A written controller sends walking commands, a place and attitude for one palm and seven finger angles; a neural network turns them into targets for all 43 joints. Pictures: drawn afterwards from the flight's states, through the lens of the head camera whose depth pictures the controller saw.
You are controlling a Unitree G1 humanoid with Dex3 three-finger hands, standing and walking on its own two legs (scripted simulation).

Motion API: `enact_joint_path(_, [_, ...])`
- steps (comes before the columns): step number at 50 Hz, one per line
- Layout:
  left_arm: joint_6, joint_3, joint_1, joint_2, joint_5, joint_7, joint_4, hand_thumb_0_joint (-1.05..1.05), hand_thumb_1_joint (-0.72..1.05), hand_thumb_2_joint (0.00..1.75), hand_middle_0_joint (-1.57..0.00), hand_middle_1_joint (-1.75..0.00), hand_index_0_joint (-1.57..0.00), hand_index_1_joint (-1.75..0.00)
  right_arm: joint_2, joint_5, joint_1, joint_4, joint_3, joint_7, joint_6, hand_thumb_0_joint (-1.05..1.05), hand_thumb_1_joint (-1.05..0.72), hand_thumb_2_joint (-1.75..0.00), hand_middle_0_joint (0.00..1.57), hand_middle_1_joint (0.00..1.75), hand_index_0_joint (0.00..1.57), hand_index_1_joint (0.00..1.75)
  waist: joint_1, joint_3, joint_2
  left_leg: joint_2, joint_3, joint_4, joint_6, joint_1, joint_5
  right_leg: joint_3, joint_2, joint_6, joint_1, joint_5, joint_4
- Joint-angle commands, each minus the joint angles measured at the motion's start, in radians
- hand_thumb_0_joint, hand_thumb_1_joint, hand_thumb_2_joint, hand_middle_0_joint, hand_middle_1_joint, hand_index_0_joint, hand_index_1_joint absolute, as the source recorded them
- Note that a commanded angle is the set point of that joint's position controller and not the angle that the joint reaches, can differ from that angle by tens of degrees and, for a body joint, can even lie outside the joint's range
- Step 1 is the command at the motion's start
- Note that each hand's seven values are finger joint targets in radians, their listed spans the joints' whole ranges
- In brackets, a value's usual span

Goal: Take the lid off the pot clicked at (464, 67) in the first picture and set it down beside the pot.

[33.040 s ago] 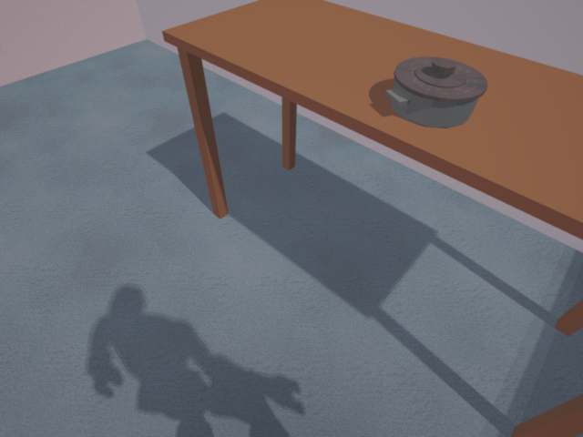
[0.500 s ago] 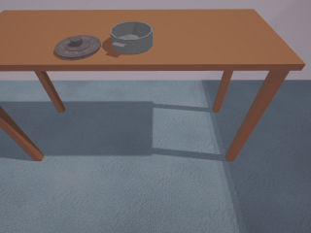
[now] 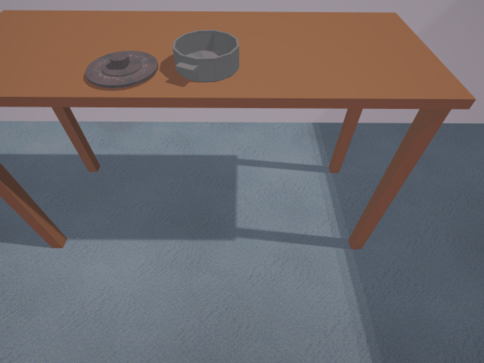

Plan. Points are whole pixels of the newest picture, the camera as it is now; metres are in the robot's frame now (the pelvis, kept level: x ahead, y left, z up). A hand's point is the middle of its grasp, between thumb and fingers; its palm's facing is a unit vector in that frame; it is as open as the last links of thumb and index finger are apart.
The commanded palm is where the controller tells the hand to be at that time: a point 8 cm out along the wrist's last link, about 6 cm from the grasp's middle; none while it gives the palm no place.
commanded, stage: let the arm hang, fingers relaxed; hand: left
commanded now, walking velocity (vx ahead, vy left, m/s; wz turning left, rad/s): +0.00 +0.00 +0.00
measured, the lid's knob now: (119, 59) +0.82 +0.36 +0.10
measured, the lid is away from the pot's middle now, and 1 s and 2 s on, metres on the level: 0.24 0.24 0.24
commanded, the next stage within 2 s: look to check the result in 0.76 s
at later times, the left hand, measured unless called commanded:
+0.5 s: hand out of the picture +0.00 +0.16 -0.18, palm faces +0.02 -0.98 -0.21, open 7.4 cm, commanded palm none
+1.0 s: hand out of the picture +0.01 +0.17 -0.17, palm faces +0.02 -0.98 -0.22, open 7.4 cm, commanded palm none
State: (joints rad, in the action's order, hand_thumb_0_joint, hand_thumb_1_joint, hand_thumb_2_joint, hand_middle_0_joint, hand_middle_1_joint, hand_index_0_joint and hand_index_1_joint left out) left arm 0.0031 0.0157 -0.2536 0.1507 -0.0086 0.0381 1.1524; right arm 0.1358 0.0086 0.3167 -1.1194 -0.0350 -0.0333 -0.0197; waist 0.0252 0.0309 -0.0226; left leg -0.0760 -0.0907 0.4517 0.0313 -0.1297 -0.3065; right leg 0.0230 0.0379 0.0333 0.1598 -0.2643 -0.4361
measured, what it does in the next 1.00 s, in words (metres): stands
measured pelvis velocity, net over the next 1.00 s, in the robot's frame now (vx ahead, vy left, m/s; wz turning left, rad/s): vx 0.00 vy -0.01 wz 0.00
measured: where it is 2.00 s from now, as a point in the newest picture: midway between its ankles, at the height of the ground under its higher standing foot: outside the picture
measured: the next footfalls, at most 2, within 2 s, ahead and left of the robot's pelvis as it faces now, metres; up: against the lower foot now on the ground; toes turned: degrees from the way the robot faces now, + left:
none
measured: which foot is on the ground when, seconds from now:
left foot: down 0.00-1.00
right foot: down 0.00-1.00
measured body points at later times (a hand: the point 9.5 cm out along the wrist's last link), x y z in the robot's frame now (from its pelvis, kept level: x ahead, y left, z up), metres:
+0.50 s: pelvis +0.00 -0.01 +0.00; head +0.01 -0.02 +0.45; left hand +0.00 +0.22 -0.16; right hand -0.03 -0.22 -0.17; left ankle -0.04 +0.13 -0.74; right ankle -0.02 -0.14 -0.74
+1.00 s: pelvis +0.00 -0.01 +0.00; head +0.01 -0.02 +0.45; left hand +0.01 +0.22 -0.16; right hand -0.02 -0.23 -0.16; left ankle -0.04 +0.13 -0.74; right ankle -0.02 -0.14 -0.74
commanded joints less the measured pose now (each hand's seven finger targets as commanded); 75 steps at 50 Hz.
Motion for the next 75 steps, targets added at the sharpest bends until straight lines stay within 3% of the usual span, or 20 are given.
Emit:
enact_joint_path(1, [-0.015,0.017,-0.038,0.099,0.004,0.007,-0.027,0.00,0.90,0.90,-0.20,-0.30,-0.20,-0.30,0.098,-0.003,0.077,0.017,-0.016,-0.011,0.014,0.00,-0.90,-0.90,0.20,0.30,0.20,0.30,0.006,0.015,-0.003,-0.062,0.054,-0.071,-0.051,-0.011,0.230,-0.035,0.051,-0.040,0.039,0.226,0.064])
enact_joint_path(11, [-0.016,0.015,-0.057,0.086,0.004,0.010,-0.016,0.00,0.90,0.90,-0.20,-0.30,-0.20,-0.30,0.086,-0.003,0.076,0.011,-0.014,-0.011,0.011,0.00,-0.90,-0.90,0.20,0.30,0.20,0.30,0.006,0.048,-0.004,-0.061,0.055,-0.076,-0.047,-0.031,0.190,-0.040,0.048,-0.041,0.061,0.195,0.074])
enact_joint_path(22, [-0.021,0.019,-0.056,0.091,0.004,0.011,-0.025,0.00,0.90,0.90,-0.20,-0.30,-0.20,-0.30,0.084,-0.003,0.076,0.008,-0.016,-0.010,0.011,0.00,-0.90,-0.90,0.20,0.30,0.20,0.30,0.005,0.029,0.017,-0.061,0.054,-0.069,-0.044,-0.029,0.205,-0.041,0.051,-0.043,0.047,0.231,0.070])
enact_joint_path(32, [-0.024,0.020,-0.053,0.100,0.005,0.011,-0.031,0.00,0.90,0.90,-0.20,-0.30,-0.20,-0.30,0.091,-0.002,0.074,0.009,-0.016,-0.011,0.013,0.00,-0.90,-0.90,0.20,0.30,0.20,0.30,0.003,0.008,0.001,-0.061,0.051,-0.064,-0.042,-0.016,0.226,-0.045,0.053,-0.047,0.035,0.263,0.068])
enact_joint_path(44, [-0.021,0.022,-0.043,0.104,0.005,0.010,-0.035,0.00,0.90,0.90,-0.20,-0.30,-0.20,-0.30,0.094,-0.003,0.068,0.009,-0.016,-0.011,0.014,0.00,-0.90,-0.90,0.20,0.30,0.20,0.30,0.003,0.033,-0.012,-0.065,0.052,-0.074,-0.042,-0.022,0.225,-0.041,0.051,-0.046,0.043,0.245,0.073])
enact_joint_path(61, [-0.025,0.019,-0.044,0.107,0.005,0.010,-0.035,0.00,0.90,0.90,-0.20,-0.30,-0.20,-0.30,0.096,-0.003,0.063,0.009,-0.018,-0.011,0.013,0.00,-0.90,-0.90,0.20,0.30,0.20,0.30,0.005,0.019,0.020,-0.064,0.051,-0.071,-0.039,-0.011,0.227,-0.044,0.053,-0.046,0.034,0.269,0.075])
enact_joint_path(64, [-0.022,0.018,-0.045,0.102,0.005,0.010,-0.036,0.00,0.90,0.90,-0.20,-0.30,-0.20,-0.30,0.089,-0.003,0.061,0.010,-0.017,-0.011,0.012,0.00,-0.90,-0.90,0.20,0.30,0.20,0.30,0.004,0.032,-0.007,-0.065,0.052,-0.076,-0.041,-0.017,0.205,-0.046,0.051,-0.046,0.047,0.231,0.081])
enact_joint_path(75, [-0.024,0.018,-0.052,0.098,0.004,0.010,-0.031,0.00,0.90,0.90,-0.20,-0.30,-0.20,-0.30,0.092,-0.003,0.060,0.007,-0.017,-0.014,0.017,0.00,-0.90,-0.90,0.20,0.30,0.20,0.30,0.004,0.009,-0.009,-0.070,0.048,-0.070,-0.042,0.007,0.266,-0.039,0.052,-0.045,0.034,0.291,0.067])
